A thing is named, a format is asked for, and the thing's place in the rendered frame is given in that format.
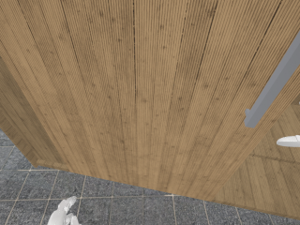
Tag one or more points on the handle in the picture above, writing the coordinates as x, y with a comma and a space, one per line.
285, 69

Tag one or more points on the robot right hand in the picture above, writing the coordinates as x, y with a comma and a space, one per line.
289, 141

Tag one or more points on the wardrobe door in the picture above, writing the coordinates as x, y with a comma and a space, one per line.
151, 93
17, 110

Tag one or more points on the robot left hand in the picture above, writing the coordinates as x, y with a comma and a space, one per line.
60, 217

